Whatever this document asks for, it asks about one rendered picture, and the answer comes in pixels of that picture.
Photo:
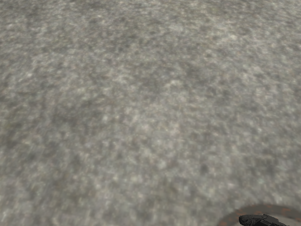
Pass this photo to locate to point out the robot right hand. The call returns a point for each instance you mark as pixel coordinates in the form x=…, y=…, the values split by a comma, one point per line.
x=259, y=220

